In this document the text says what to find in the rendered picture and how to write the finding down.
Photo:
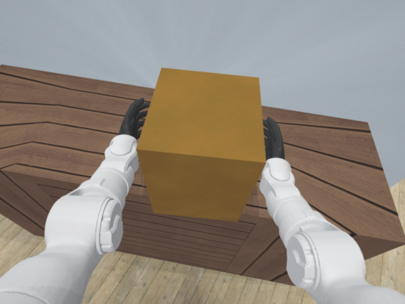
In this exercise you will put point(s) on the robot left upper arm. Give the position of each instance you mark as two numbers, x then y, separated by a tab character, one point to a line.
80	231

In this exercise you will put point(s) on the robot right upper arm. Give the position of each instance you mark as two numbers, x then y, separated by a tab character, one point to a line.
330	267

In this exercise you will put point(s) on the left robot forearm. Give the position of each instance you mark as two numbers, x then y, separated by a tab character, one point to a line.
115	175

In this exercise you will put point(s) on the robot right hand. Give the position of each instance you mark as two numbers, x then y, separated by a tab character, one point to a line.
273	142

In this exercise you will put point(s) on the carton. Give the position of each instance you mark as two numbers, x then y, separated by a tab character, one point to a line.
202	146

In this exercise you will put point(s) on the robot left hand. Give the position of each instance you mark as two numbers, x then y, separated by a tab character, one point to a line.
131	124

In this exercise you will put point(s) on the right robot forearm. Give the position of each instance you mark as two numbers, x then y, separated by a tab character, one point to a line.
289	210

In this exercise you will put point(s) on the pedestal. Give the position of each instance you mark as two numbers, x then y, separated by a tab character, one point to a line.
55	128

